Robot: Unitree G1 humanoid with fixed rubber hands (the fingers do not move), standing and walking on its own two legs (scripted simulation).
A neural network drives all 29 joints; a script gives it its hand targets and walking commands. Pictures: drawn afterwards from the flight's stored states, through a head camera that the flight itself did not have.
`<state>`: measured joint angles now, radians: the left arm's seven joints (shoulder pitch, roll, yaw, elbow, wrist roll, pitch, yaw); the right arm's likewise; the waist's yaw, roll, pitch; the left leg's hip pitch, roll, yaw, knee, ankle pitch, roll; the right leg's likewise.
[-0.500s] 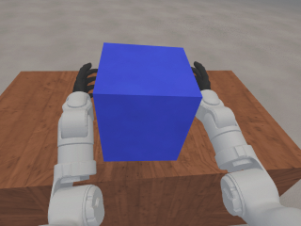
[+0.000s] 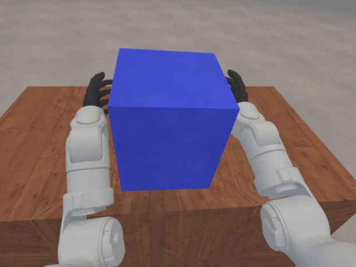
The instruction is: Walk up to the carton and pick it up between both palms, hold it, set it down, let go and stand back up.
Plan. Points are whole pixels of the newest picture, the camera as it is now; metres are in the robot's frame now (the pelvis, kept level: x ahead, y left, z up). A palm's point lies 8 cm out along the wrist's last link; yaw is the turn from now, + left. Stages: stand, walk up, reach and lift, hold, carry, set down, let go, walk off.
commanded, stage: hold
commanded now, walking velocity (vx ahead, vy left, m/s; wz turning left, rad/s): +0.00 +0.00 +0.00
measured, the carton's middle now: (167, 123) +0.38 +0.01 +0.17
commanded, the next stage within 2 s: none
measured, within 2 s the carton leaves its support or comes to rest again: neither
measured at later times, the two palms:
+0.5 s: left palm (89, 108) +0.36 +0.16 +0.23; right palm (234, 101) +0.38 -0.14 +0.23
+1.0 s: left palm (92, 106) +0.36 +0.16 +0.23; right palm (238, 102) +0.37 -0.14 +0.23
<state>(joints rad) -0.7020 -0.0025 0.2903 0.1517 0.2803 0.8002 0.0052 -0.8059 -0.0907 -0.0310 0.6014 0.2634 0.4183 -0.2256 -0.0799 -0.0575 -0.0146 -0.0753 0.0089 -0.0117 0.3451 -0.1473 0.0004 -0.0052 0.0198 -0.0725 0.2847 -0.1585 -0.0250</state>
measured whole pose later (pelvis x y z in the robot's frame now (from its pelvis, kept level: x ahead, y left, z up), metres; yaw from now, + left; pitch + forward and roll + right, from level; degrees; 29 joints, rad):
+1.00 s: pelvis +0.01 +0.00 +0.00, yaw +0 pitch -7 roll -1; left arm -0.70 -0.01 0.30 0.12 0.28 0.82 -0.02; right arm -0.80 -0.11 0.00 0.55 0.30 0.46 -0.26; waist -0.07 -0.05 -0.03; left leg -0.06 0.01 -0.01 0.35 -0.16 0.00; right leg 0.01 0.03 -0.05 0.28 -0.17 -0.03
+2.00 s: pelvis +0.01 +0.00 +0.00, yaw +0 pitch -7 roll -1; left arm -0.67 0.00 0.29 0.09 0.28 0.82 -0.01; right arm -0.78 -0.11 0.01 0.52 0.31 0.47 -0.26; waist -0.09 -0.04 -0.02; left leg -0.06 0.01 -0.03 0.36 -0.17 0.00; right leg 0.02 0.03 -0.06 0.28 -0.17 -0.03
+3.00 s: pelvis +0.01 +0.00 +0.00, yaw +0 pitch -7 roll -1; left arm -0.68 -0.01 0.29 0.09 0.28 0.82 -0.01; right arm -0.78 -0.12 0.01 0.51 0.32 0.48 -0.26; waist -0.07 -0.04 -0.02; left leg -0.07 0.01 -0.03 0.35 -0.16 0.00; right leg 0.01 0.03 -0.04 0.28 -0.16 -0.03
